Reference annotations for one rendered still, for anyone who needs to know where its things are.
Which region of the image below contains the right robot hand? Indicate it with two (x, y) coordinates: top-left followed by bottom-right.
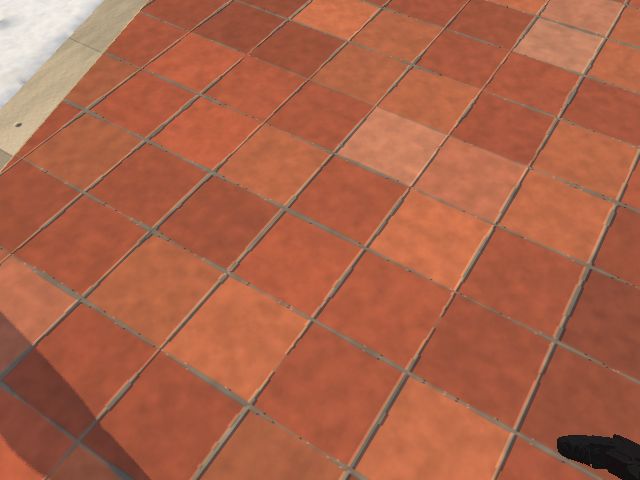
(557, 434), (640, 480)

